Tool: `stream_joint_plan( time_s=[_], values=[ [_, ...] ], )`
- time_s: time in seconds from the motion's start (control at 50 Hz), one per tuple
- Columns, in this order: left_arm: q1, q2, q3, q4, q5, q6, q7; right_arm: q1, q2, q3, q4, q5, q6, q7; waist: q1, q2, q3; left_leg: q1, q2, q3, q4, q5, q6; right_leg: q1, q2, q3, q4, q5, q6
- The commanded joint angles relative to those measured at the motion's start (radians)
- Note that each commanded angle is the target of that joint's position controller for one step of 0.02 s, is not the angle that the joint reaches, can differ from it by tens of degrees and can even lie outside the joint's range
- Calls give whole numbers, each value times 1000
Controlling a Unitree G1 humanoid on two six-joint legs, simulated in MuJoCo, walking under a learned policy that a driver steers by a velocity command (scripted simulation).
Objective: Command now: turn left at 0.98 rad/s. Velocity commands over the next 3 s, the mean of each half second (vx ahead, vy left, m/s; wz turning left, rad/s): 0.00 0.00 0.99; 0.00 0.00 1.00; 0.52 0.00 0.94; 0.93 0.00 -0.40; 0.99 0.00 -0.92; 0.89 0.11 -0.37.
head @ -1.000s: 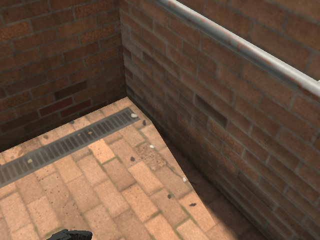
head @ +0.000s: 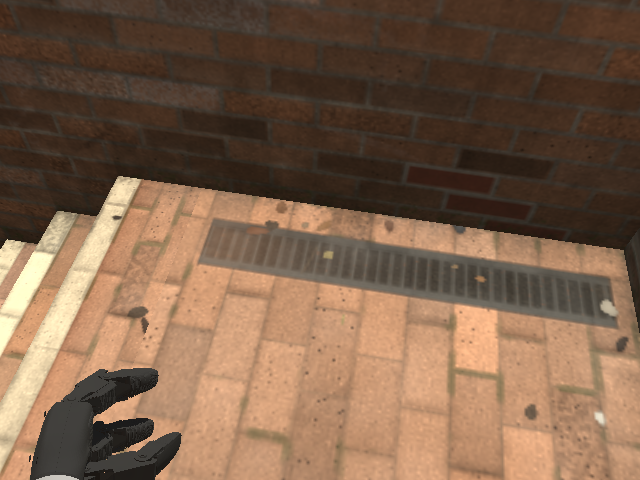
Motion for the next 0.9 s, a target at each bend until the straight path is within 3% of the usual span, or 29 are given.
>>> stream_joint_plan(
  time_s=[0.02, 0.04, 0.06, 0.08, 0.1, 0.12, 0.14, 0.18, 0.22, 0.28, 0.32, 0.36, 0.38, 0.44, 0.46, 0.48, 0.5, 0.52, 0.54, 0.56, 0.58, 0.6, 0.62, 0.66, 0.7, 0.76, 0.86, 0.88, 0.9],
  values=[
    [67, 113, 50, -19, -8, -25, -15, -30, -111, -32, -76, 18, -21, 22, 77, 154, -116, -2, 173, -286, -69, -43, 63, 310, -40, -12, -291, 168, -57],
    [113, 132, 58, -2, 19, -24, -18, 36, -54, -18, -52, 20, -28, 34, 62, 10, -184, -131, 70, -169, 128, -330, 14, 526, -179, 66, -286, 306, -121],
    [177, 177, 62, -10, 51, -15, -23, 143, -53, -18, -40, 9, -33, 28, 41, -157, -268, -258, -32, -18, 379, -515, -26, 642, -423, 236, -213, 624, -244],
    [166, 199, 75, -12, 67, -18, -23, 112, -158, -48, -85, 17, -45, 35, 22, -255, -302, -341, 44, 19, 546, -450, -67, 557, -538, 427, -327, 463, -365],
    [74, 155, 67, -32, 52, -17, -16, 67, -228, -66, -64, 8, -44, 31, 14, -199, -185, -363, 111, 85, 607, -339, -99, 450, -467, 341, -369, 257, -358],
    [5, 113, 51, -45, 35, -5, -8, 60, -230, -69, -51, -2, -28, 26, 3, -177, -128, -379, 150, 133, 624, -238, -103, 381, -379, 200, -374, 81, -298],
    [-4, 92, 39, -56, 24, 6, -1, 59, -213, -65, -40, -10, -13, 24, 11, -137, -106, -350, 149, 159, 690, -181, -104, 316, -318, 121, -375, 86, -276],
    [-13, 80, 27, -48, 8, 23, 4, 93, -151, -47, -33, -14, -5, 33, 5, -107, -62, -347, 182, 251, 669, -111, -114, 274, -277, -5, -386, 124, -251],
    [52, 119, 36, -14, 18, 35, 16, 54, -109, -36, -60, 1, -7, 33, 38, -121, -56, -361, 225, 312, 586, -59, -128, 292, -283, -67, -401, 128, -255],
    [129, 162, 51, 25, 16, 24, 22, 24, -79, -22, -80, -20, -12, 29, 71, -111, -104, -357, 296, 351, 500, -57, -141, 373, -363, -79, -414, 156, -275],
    [127, 191, 64, 27, 23, 28, 23, 32, -74, -21, -79, -17, -18, 42, 70, -138, -133, -313, 309, 372, 447, -85, -138, 395, -372, -134, -400, 152, -267],
    [134, 191, 63, 29, 4, 22, 11, 18, -70, -21, -84, -25, -21, 58, 76, -117, -137, -280, 328, 376, 385, -94, -124, 404, -409, -152, -399, 144, -277],
    [131, 203, 66, 27, 4, 22, 4, 18, -54, -15, -80, -23, -19, 65, 75, -116, -145, -243, 330, 386, 340, -116, -112, 402, -417, -175, -387, 160, -275],
    [161, 241, 76, 41, -3, 13, -4, -22, -74, -24, -93, -2, -34, 84, 80, -136, -133, -132, 318, 422, 193, -142, -68, 382, -408, -250, -353, 190, -241],
    [175, 237, 76, 44, 4, 16, -8, -5, -68, -27, -87, -8, -38, 95, 67, -151, -151, -115, 297, 447, 153, -198, -51, 420, -418, -262, -305, 261, -243],
    [191, 229, 77, 43, -9, 20, -14, 29, -59, -29, -68, -13, -35, 101, 52, -128, -167, -65, 278, 467, 75, -190, -27, 436, -438, -269, -270, 265, -222],
    [187, 223, 78, 45, -21, 30, -11, 53, -63, -39, -54, -14, -37, 94, 36, -98, -152, 8, 258, 486, -25, -92, 2, 391, -425, -320, -184, 261, -169],
    [220, 179, 71, 58, -15, 34, -11, 106, -110, -63, -32, -21, -41, 79, 21, -2, -119, 139, 255, 416, -125, 101, 47, 269, -365, -386, -29, 211, -103],
    [228, 131, 63, 11, 25, 32, -3, 145, -251, -99, -40, -22, -61, 68, 32, 291, -113, 348, 463, 49, -122, 693, 137, -68, -237, -469, 326, -180, -10],
    [126, 110, 46, -65, 34, 20, -6, 112, -314, -106, -58, -59, -75, 74, 34, 399, -215, 376, 592, -181, -134, 812, 323, -278, -132, -294, 506, -435, 27],
    [42, 160, 57, -69, 12, 13, -7, 137, -254, -96, -51, -70, -90, 86, -32, 221, -234, 409, 560, -104, -152, 755, 323, -318, -130, -187, 597, -398, 8],
    [27, 136, 50, -78, 2, 7, 3, 122, -231, -89, -31, -48, -99, 82, -6, 189, -211, 409, 516, -51, -135, 716, 273, -350, -133, -153, 614, -320, -13],
    [61, 134, 53, -56, 11, -4, 17, 75, -197, -84, -40, -19, -94, 78, 23, 122, -205, 402, 466, -35, -136, 594, 229, -361, -139, -117, 602, -233, -25],
    [105, 164, 61, -36, 17, -9, 21, -15, -175, -72, -64, -2, -73, 58, 66, 127, -201, 314, 435, -15, -152, 489, 194, -292, -129, -80, 552, -134, -29],
    [91, 140, 51, -41, 15, -18, 17, -29, -162, -70, -69, -16, -62, 47, 66, 109, -200, 285, 416, -25, -136, 506, 204, -258, -97, -80, 506, -98, -25],
    [83, 122, 43, -48, 11, -21, 9, -31, -175, -72, -47, -4, -52, 37, 72, 123, -170, 241, 377, -47, -89, 515, 185, -210, -67, -75, 329, -87, -16],
    [75, 116, 39, -56, 3, -28, -26, -38, -195, -75, -41, -3, -41, 48, 55, 197, -201, 165, 338, -128, -46, 486, 160, -24, -22, -109, 128, -53, -53],
    [39, 111, 40, -80, -6, -27, -28, -29, -187, -73, -40, -3, -44, 50, 60, 184, -161, 135, 322, -156, -36, 473, 154, -1, -10, -121, 68, -64, -64],
    [308, 115, 19, 21, 41, -56, -48, 88, -127, -25, -18, -198, -118, 115, 56, 154, -158, 136, 429, -290, -133, 475, 241, 46, -6, -139, 59, -72, -43]
  ],
)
